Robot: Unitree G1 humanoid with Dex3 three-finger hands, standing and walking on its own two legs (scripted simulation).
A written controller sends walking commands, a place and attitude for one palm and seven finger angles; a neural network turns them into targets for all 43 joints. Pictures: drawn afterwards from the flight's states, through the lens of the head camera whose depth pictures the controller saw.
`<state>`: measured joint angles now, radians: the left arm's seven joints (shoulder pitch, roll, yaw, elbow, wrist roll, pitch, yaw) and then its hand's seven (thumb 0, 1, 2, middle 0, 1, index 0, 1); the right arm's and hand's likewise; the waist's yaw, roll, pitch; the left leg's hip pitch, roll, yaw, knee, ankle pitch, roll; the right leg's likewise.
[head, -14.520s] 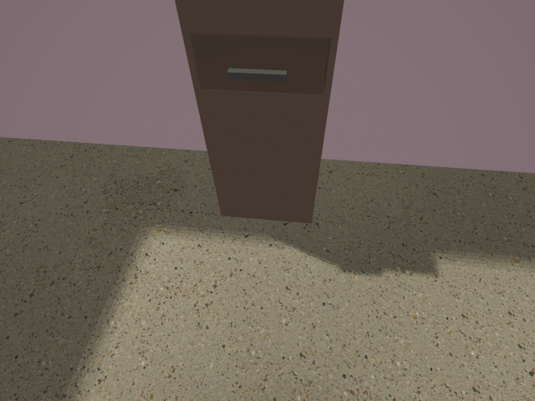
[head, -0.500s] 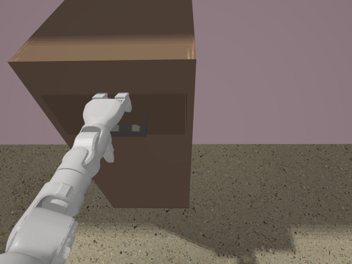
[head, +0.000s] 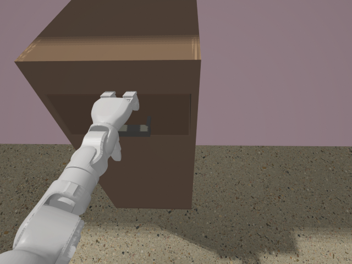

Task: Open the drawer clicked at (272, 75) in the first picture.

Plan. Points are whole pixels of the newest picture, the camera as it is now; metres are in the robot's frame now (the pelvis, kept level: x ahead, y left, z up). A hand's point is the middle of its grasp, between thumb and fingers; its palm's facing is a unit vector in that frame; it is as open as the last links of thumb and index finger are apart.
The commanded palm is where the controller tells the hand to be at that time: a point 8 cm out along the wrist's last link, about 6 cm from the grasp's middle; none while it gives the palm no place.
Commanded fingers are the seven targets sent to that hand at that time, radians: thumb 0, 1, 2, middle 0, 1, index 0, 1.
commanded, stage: lower the fingers behind the handle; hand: left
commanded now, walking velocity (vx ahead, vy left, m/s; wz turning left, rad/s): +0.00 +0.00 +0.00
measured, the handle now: (121, 124) +0.48 +0.18 +0.01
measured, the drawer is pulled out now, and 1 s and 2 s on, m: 0.00 0.00 0.00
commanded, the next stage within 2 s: close the thumb around the handle in 1.54 s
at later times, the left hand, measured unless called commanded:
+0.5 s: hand (121, 134) +0.43 +0.16 +0.04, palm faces -0.01 -0.04 -1.00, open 13.8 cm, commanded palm +0.41 +0.16 +0.10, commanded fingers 0.00 -0.50 0.30 -0.30 -1.20 -0.30 -1.20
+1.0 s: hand (122, 143) +0.42 +0.17 +0.01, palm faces -0.03 -0.03 -1.00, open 13.8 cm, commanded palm +0.41 +0.17 +0.06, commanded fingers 0.00 -0.50 0.30 -0.30 -1.20 -0.30 -1.20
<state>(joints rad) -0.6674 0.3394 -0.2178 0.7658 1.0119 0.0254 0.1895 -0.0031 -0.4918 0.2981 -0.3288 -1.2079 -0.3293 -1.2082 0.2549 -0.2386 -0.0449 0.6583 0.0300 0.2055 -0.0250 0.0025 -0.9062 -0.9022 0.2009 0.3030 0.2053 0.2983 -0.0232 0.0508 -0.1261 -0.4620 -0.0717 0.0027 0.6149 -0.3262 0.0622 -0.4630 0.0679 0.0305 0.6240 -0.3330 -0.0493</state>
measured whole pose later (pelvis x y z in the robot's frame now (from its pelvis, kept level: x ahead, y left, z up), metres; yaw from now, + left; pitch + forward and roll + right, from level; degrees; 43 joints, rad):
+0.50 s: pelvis +0.00 +0.00 +0.00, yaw +0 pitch +12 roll +0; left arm -0.64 0.33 -0.19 0.83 1.04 0.02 0.28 0.00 -0.49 0.30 -0.32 -1.20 -0.32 -1.20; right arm 0.27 -0.24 -0.07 0.67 0.02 0.19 -0.02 0.00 -0.91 -0.90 0.20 0.30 0.21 0.30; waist -0.04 0.05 -0.14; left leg -0.53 -0.06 0.01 0.66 -0.34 0.05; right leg -0.53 0.08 0.03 0.66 -0.34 -0.06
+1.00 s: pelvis -0.01 -0.01 -0.01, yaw +0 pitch +15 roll +0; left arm -0.67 0.33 -0.17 0.94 1.07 0.01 0.36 0.00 -0.49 0.30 -0.32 -1.20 -0.32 -1.20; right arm 0.28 -0.24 -0.06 0.68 0.01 0.16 -0.03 0.00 -0.91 -0.90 0.20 0.30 0.21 0.30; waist -0.06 0.04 -0.16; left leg -0.63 -0.06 0.00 0.74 -0.36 0.05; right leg -0.63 0.08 0.02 0.73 -0.36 -0.06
